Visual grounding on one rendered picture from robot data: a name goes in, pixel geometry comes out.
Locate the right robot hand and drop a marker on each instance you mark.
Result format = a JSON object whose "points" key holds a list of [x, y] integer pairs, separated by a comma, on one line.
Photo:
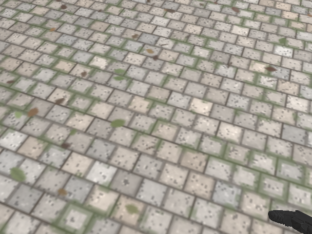
{"points": [[297, 220]]}

